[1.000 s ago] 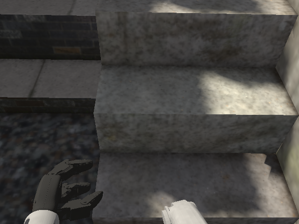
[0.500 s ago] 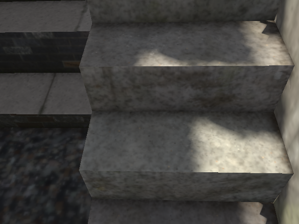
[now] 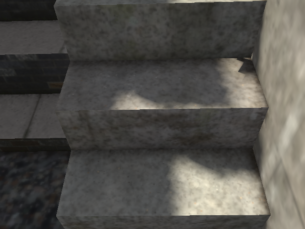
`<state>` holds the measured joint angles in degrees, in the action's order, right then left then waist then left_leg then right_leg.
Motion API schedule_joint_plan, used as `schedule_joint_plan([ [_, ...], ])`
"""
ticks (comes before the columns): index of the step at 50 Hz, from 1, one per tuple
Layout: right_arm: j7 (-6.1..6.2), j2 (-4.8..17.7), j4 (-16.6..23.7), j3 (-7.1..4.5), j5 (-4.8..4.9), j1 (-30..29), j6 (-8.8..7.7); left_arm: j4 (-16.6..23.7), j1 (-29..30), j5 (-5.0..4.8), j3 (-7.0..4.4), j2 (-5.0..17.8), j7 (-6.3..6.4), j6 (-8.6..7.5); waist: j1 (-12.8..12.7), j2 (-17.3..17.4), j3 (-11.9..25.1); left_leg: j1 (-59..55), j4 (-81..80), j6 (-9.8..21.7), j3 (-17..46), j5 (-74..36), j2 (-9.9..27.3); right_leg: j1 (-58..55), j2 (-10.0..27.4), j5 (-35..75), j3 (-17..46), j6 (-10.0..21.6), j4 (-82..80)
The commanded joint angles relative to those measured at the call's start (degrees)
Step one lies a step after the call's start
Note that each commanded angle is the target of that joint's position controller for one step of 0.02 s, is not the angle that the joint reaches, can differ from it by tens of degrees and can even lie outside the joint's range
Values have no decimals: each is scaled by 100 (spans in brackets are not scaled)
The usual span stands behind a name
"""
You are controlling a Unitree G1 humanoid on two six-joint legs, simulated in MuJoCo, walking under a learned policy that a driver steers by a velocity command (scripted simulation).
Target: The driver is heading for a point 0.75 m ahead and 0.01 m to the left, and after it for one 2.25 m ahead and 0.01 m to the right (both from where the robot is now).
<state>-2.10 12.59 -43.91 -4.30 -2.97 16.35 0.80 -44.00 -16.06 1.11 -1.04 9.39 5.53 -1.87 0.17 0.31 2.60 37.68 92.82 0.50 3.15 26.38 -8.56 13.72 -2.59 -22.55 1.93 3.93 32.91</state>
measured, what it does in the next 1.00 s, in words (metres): climbs: left foot 0.21 m higher, then right foot 0.20 m higher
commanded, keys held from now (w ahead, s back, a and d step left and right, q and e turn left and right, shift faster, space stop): w+shift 1.00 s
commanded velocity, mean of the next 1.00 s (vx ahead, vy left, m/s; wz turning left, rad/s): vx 0.87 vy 0.00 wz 0.00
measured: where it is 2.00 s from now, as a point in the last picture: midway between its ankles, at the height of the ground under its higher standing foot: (157, 79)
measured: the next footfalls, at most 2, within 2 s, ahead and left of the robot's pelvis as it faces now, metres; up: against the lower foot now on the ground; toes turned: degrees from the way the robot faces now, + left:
left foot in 0.30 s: +0.28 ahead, +0.19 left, +0.21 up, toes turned +2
right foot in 0.88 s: +0.51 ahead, -0.16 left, +0.41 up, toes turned -10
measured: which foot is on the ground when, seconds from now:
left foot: up 0.00-0.28, down 0.30-0.90, up 0.92-1.00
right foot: down 0.00-0.32, up 0.34-0.86, down 0.88-1.00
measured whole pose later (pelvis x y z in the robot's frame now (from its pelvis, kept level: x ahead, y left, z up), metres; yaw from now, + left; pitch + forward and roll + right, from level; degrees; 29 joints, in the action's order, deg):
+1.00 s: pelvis +0.38 -0.04 +0.32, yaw -4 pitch +0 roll -1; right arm -4.7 9.6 -53.3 -4.4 -1.2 18.8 -2.9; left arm -46.4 -9.5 -1.4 -1.1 10.8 4.3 -1.7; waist 3.6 3.6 -5.3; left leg 34.5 99.6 1.1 14.4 -6.5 -7.1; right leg 42.1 2.7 -26.3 -5.2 1.7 68.0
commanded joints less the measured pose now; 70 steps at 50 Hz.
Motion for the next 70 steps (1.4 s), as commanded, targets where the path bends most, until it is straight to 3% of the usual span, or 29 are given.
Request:
schedule_joint_plan([
  [1,-105,172,956,101,-64,-958,-112,-14,-695,-15,-382,1004,-80,-252,-156,114,-268,3890,1895,135,619,148,18,-2461,1920,1853,2271,1080,-831],
  [3,69,-87,1517,238,-73,-1945,-11,-254,-998,134,-289,655,-51,-525,-400,-644,-497,4736,3718,203,365,1139,33,-2326,1931,3023,1825,1478,-1159],
  [8,85,-104,2166,388,-25,-2552,12,-593,-1112,23,-377,1003,-14,-880,-29,-385,-744,5276,3883,286,346,1406,645,-1848,2007,1871,1279,1048,-2088],
  [12,-211,-149,2846,723,70,-3430,152,-588,-903,-149,-336,1160,-46,-703,-364,-150,-139,1345,-840,485,-845,844,938,107,1618,2539,244,825,-3999],
  [15,-132,235,1750,314,105,-380,203,-341,-897,-134,-360,1610,-148,-803,660,-526,1576,-2545,-2077,840,-1524,954,-308,-286,2313,10801,-154,920,-1159],
  [16,-55,367,1359,204,147,779,157,-303,-548,-482,-474,1969,-271,-810,1413,-887,2126,-3642,-3052,965,-1045,231,-257,19,2114,10912,-212,839,209],
  [18,76,1429,699,-345,-75,1527,88,306,538,-244,-373,1185,-660,-790,1741,1423,2139,-3678,-6330,1920,3763,4341,1784,2506,-193,2537,-85,613,4812],
  [19,130,1104,855,-220,-48,300,4,1087,2174,124,-167,436,-640,-679,1407,752,1539,-2180,-6306,2088,4805,3374,1994,3109,-406,2282,1228,470,8266],
  [20,161,995,713,-138,28,-222,-126,1621,2583,216,53,-189,-577,-585,812,308,1003,-1427,-6312,1775,4427,2965,2075,3658,-302,2162,1466,471,9460],
  [22,167,42,45,162,58,-308,-424,1583,1390,304,248,-592,-434,-430,-167,181,67,-512,-6549,1251,3744,2905,2107,4298,-80,1514,1627,406,9531],
  [24,124,-376,-282,334,-57,-526,-658,1514,925,207,251,-538,-219,-168,-720,256,-294,114,-6889,1123,3115,2328,2205,4498,-87,670,1513,164,10031],
  [27,74,210,-324,161,108,-825,-953,1236,863,-19,108,-233,-99,-91,-843,-241,-747,437,-7297,1008,2110,1192,2357,4730,-184,1369,1323,-59,10001],
  [35,30,567,-989,58,-17,1185,-1259,1958,3024,-327,160,-452,-205,-230,272,-203,-759,-2686,-7766,1061,947,-444,2752,7085,-92,456,489,169,10814],
  [38,192,616,-1087,-57,153,1176,-1214,2326,3524,-117,197,-311,-243,-38,234,555,-746,-2715,-8943,1038,395,-645,2630,6581,777,165,-597,128,8889],
  [40,309,599,-1077,-87,137,1102,-1126,2322,3568,-215,243,-177,-297,-31,348,986,-632,-3068,-9401,850,-114,-1815,2465,5744,1223,61,-687,385,7046],
  [41,335,686,-892,-96,361,642,-968,2406,3248,-367,428,-294,-290,-11,235,1027,-570,-2246,-9769,920,-688,-3341,2149,3825,1106,-1169,-985,579,4563],
  [42,380,497,-928,-72,340,1042,-783,2007,2363,-545,330,-348,-127,11,68,1196,254,-2507,-8799,1157,-496,-7241,2050,1933,311,-1674,-946,395,3899],
  [43,335,961,-834,-142,462,683,-803,1542,840,-717,89,51,-101,9,-777,2166,1349,-3257,-7209,1019,-457,-10753,2202,582,-240,-948,-932,95,3099],
  [44,214,1492,-530,-371,647,-456,-1016,929,-791,-407,-355,1114,-2,13,-1726,1663,2165,-2117,-4918,676,-32,-10005,1932,-1178,1,-780,742,-178,2244],
  [45,-87,646,-110,-308,986,-557,-1032,443,-1670,-72,-550,2104,55,41,-1683,-1386,2622,-326,-2326,321,545,-5097,497,-2000,1410,-2647,4271,-53,-692],
  [46,-166,42,-162,-274,549,36,-905,622,-445,-121,-526,2132,103,27,-783,-1788,2791,289,564,96,1875,-2851,-251,-1565,2071,-3715,6572,-185,-2724],
  [48,-352,-34,-61,-126,93,-35,-654,616,1339,-246,-445,1575,-63,-141,400,-325,2013,725,2446,-4,1583,-3454,-24,-204,2224,-2585,5269,59,-1462],
  [50,-272,-135,-78,32,-122,94,-391,5,1515,-259,-250,702,-164,-300,621,80,588,1253,2643,150,1473,-3447,-28,1045,1996,-1561,2910,317,-162],
  [58,-74,-554,562,199,14,-797,319,-573,-396,-308,-190,852,-227,-731,533,-579,-1022,4182,3860,494,1042,-1255,203,82,2301,-193,398,285,-1880],
  [62,21,-425,1311,369,115,-1607,310,-247,-284,-441,-182,1262,-254,-751,655,-332,-1337,4762,3390,369,829,-1093,532,645,2237,-518,-362,63,-2425],
  [65,-125,-224,1670,421,279,-2036,312,-115,-479,-500,-329,1737,-153,-671,381,-1077,-916,4304,2124,380,-361,-696,1128,-36,2333,-656,-570,315,-3536],
  [66,-172,-474,1742,438,147,-1987,334,-585,-920,-311,-197,1266,-94,-657,215,-1840,-290,3508,2074,575,-1035,-713,1356,-678,1821,36,-871,590,-3718],
  [68,-176,-669,1599,540,287,-1883,76,-751,-1082,-264,-154,863,-62,-487,-96,-1644,-243,2340,322,911,-1367,-376,1420,-1166,1432,2326,-1582,603,-3552],
  [70,-100,-877,1606,581,382,-1662,-78,-728,-1092,-272,-157,1108,-70,-555,98,-1821,51,562,-1254,1128,-1667,485,926,-1123,1836,8941,-1542,874,-2504],
])
Over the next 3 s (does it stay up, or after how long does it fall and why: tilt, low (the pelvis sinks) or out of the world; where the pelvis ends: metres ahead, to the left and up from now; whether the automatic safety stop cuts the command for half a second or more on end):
stays up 0.62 0.04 0.59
